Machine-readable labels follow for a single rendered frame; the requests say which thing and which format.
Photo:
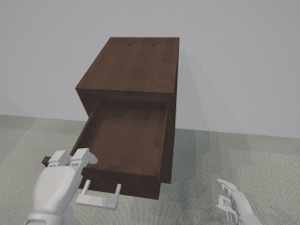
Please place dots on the robot left hand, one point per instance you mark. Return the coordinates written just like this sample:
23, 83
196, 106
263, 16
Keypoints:
57, 184

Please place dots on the handle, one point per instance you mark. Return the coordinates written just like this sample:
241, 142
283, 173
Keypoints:
98, 202

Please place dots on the left robot forearm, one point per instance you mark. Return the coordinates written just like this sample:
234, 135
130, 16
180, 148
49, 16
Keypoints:
44, 218

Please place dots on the robot right hand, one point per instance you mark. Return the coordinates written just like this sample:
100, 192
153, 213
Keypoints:
232, 209

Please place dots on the drawer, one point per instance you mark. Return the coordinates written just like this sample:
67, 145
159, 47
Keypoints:
128, 138

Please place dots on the cabinet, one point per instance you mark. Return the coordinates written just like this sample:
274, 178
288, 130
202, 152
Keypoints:
136, 68

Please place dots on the right robot forearm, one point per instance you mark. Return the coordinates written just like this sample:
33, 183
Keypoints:
248, 219

